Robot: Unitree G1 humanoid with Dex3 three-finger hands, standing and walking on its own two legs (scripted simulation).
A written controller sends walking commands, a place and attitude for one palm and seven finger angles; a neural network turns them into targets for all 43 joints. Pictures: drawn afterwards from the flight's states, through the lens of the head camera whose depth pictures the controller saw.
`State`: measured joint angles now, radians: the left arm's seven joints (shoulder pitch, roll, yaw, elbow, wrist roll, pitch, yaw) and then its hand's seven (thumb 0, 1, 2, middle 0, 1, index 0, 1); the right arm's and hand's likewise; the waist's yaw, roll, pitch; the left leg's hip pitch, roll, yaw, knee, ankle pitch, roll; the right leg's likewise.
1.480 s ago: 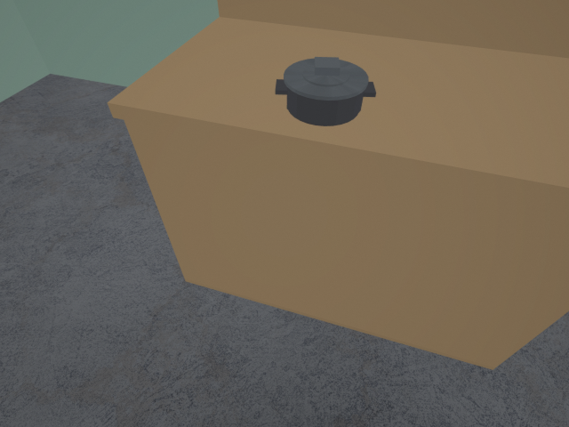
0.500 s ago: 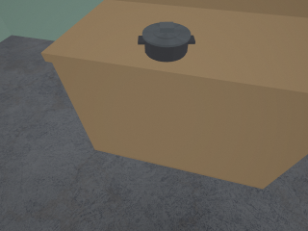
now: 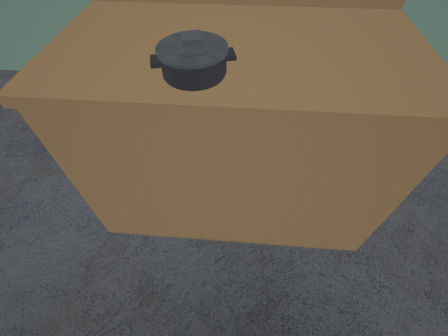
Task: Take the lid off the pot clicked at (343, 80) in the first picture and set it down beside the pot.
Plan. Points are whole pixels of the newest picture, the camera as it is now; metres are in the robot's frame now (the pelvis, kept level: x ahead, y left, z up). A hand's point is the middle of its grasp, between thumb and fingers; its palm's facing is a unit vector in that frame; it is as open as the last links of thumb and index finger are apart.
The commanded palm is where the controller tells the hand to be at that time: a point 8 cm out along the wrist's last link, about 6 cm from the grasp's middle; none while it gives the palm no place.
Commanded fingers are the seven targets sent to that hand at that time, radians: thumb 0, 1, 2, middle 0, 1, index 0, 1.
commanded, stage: take the last steps up to it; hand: left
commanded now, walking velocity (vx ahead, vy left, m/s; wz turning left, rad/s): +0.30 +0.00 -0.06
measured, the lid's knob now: (191, 38) +0.74 +0.12 +0.16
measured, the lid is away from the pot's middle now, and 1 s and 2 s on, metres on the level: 0.00 0.00 0.00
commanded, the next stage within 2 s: come to a stop and stand still in 0.58 s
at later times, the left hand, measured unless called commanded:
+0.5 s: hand (140, 334) +0.15 +0.19 -0.17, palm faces +0.00 -0.99 -0.17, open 7.4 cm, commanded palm none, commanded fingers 0.00 0.90 0.90 -0.20 -0.30 -0.20 -0.30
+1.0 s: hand (155, 271) +0.28 +0.18 -0.18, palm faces +0.05 -0.98 -0.21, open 7.3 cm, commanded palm none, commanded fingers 0.00 0.90 0.90 -0.20 -0.30 -0.20 -0.30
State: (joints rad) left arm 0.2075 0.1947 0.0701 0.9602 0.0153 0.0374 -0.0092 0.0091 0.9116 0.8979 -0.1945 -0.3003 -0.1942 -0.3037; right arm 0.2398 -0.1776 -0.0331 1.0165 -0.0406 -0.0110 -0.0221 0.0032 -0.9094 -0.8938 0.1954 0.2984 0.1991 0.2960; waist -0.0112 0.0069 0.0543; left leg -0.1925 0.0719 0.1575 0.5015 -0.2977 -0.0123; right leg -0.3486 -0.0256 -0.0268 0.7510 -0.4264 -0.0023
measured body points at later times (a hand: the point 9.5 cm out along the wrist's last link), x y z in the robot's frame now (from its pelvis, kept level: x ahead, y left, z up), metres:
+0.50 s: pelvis +0.13 +0.01 +0.00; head +0.15 +0.01 +0.45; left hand +0.15 +0.24 -0.16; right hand +0.10 -0.21 -0.15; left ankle +0.13 +0.13 -0.73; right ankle +0.10 -0.10 -0.67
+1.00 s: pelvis +0.24 +0.00 -0.01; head +0.27 +0.01 +0.44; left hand +0.28 +0.24 -0.17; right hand +0.33 -0.26 -0.15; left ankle +0.31 +0.09 -0.74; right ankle +0.24 -0.13 -0.73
